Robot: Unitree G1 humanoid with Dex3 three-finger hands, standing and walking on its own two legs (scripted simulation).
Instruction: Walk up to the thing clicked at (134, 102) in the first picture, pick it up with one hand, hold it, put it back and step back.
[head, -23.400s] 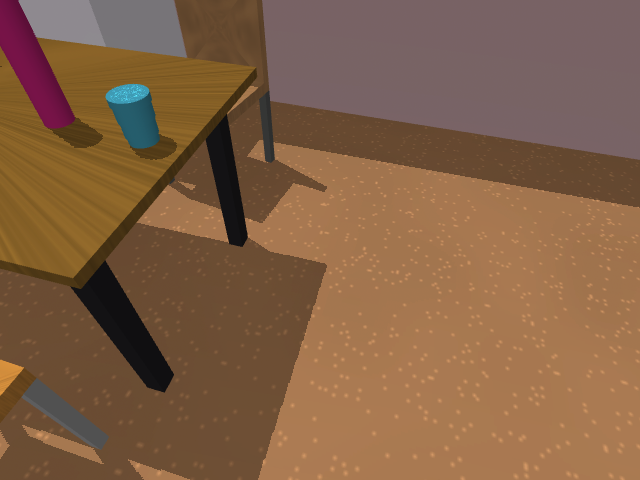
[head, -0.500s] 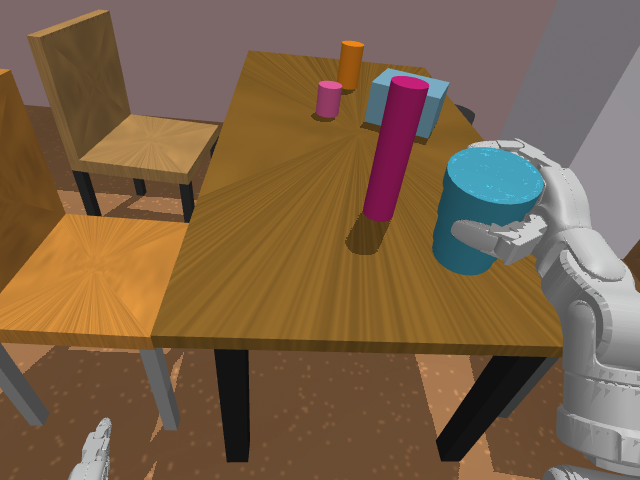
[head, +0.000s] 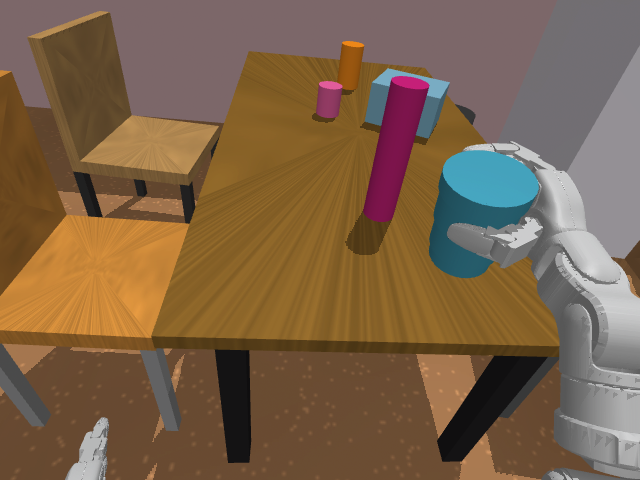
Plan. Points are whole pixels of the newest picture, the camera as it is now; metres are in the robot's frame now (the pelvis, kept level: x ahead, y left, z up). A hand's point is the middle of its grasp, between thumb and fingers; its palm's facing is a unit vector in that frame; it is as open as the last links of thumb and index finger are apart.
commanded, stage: hold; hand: right
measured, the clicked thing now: (472, 219) +0.33 -0.16 +0.24
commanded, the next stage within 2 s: crouch in 0.82 s
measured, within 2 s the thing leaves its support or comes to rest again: neither
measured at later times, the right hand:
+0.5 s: hand (482, 207) +0.33 -0.16 +0.26, palm faces +0.06 +1.00 -0.04, open 11.6 cm
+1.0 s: hand (477, 202) +0.34 -0.16 +0.26, palm faces +0.05 +1.00 -0.04, open 11.6 cm
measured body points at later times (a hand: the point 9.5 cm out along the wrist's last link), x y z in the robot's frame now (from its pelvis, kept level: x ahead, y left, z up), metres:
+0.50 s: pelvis +0.00 +0.00 +0.00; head -0.04 +0.04 +0.45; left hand +0.17 +0.26 -0.08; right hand +0.32 -0.21 +0.26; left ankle -0.02 +0.13 -0.73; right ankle +0.04 -0.14 -0.73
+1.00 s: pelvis +0.00 +0.00 +0.00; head -0.04 +0.04 +0.45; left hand +0.17 +0.26 -0.08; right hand +0.33 -0.21 +0.26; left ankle -0.02 +0.13 -0.73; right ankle +0.04 -0.14 -0.73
